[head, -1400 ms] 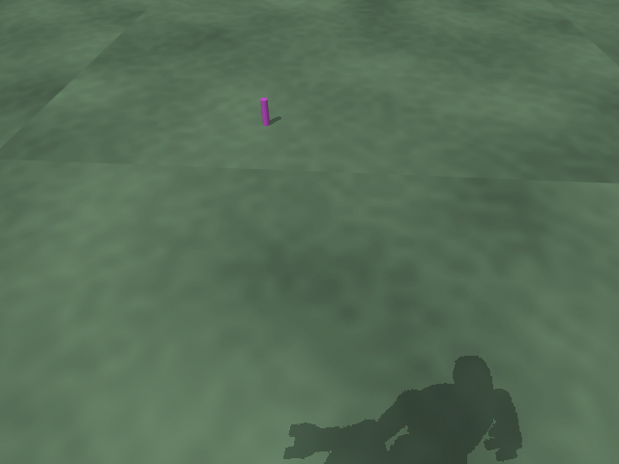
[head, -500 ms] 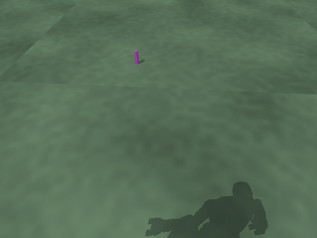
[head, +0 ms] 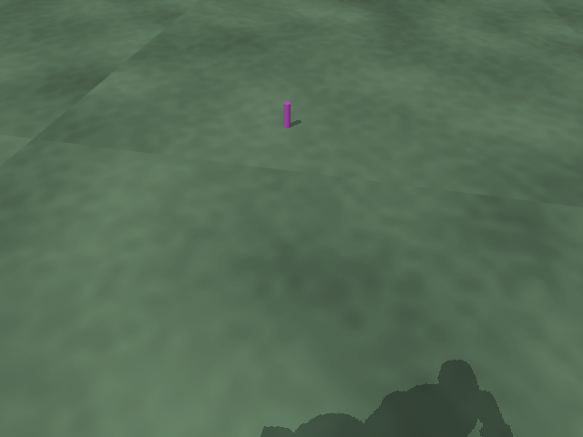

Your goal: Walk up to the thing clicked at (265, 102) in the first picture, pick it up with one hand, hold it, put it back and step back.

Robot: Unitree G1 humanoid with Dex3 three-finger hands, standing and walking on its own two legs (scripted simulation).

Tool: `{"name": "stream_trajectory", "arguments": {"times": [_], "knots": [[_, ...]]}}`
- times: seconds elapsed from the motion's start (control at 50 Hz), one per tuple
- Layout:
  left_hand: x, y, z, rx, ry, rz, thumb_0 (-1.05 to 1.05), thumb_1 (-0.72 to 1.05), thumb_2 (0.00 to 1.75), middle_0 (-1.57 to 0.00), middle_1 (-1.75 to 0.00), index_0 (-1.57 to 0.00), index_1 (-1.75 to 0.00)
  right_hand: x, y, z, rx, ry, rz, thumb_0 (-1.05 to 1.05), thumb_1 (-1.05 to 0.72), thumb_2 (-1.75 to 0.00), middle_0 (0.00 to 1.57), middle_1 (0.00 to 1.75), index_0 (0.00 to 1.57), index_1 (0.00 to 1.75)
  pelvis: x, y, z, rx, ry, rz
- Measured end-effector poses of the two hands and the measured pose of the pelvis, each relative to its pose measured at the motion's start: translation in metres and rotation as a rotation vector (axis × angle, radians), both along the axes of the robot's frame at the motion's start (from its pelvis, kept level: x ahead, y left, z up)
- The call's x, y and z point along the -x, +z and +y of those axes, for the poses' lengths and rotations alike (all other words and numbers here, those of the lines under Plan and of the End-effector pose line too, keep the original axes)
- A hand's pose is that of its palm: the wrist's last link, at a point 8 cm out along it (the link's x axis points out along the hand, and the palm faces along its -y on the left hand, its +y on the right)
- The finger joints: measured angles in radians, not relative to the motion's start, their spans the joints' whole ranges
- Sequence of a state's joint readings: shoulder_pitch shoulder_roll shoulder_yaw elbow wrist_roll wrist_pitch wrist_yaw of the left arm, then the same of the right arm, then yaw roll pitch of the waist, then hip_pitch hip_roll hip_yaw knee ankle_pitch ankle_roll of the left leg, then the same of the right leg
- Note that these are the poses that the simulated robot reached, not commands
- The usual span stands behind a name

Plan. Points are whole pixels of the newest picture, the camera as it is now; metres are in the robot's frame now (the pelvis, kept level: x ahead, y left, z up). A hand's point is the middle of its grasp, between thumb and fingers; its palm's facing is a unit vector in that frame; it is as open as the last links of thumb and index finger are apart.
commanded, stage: walk up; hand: left
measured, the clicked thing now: (287, 115) +2.05 +0.12 -0.69
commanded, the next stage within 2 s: none
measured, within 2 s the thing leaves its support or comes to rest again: neither
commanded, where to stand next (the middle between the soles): +1.68 -0.08 m, yaw -2 degrees
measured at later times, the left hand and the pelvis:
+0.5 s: hand (153, 303) +0.38 +0.29 -0.13, palm faces -0.13 -0.92 -0.36, open 7.4 cm; pelvis +0.25 +0.02 -0.01, yaw -3 degrees
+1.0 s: hand (182, 231) +0.61 +0.30 -0.18, palm faces -0.06 -0.93 -0.35, open 7.4 cm; pelvis +0.55 +0.02 -0.03, yaw -3 degrees
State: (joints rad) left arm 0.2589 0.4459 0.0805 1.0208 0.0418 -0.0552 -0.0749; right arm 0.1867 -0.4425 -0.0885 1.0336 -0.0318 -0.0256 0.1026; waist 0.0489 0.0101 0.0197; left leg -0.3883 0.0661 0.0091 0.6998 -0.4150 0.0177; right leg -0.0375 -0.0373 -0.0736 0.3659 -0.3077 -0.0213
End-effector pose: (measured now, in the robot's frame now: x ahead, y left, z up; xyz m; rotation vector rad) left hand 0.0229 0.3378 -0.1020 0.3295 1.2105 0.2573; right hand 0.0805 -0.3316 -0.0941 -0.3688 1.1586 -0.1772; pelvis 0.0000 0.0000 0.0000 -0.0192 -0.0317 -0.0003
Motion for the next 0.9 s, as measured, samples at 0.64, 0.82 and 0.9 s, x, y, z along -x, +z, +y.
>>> {"name": "stream_trajectory", "arguments": {"times": [0.64, 0.82, 0.9], "knots": [[-0.469, 0.007, -0.045, 0.016, -0.205, -0.255, 0.00, 0.90, 0.89, -0.21, -0.30, -0.20, -0.30, -0.236, -0.051, -0.002, -0.036, -0.136, 0.121, 0.01, -0.90, -0.90, 0.20, 0.30, 0.21, 0.30, -0.335, -0.026, -0.012, -0.014, -0.041, -0.008], [-0.496, 0.005, -0.043, 0.042, -0.133, -0.134, 0.00, 0.90, 0.89, -0.21, -0.30, -0.21, -0.30, -0.421, -0.009, -0.006, -0.033, -0.011, -0.073, 0.00, -0.90, -0.90, 0.20, 0.30, 0.21, 0.30, -0.433, -0.004, -0.013, 0.012, -0.037, -0.008], [-0.520, -0.010, -0.020, 0.046, -0.102, -0.077, 0.00, 0.90, 0.89, -0.21, -0.31, -0.21, -0.30, -0.490, 0.005, -0.001, 0.000, 0.022, -0.109, 0.00, -0.90, -0.90, 0.20, 0.30, 0.21, 0.30, -0.485, -0.009, -0.004, 0.019, -0.037, -0.003]]}}
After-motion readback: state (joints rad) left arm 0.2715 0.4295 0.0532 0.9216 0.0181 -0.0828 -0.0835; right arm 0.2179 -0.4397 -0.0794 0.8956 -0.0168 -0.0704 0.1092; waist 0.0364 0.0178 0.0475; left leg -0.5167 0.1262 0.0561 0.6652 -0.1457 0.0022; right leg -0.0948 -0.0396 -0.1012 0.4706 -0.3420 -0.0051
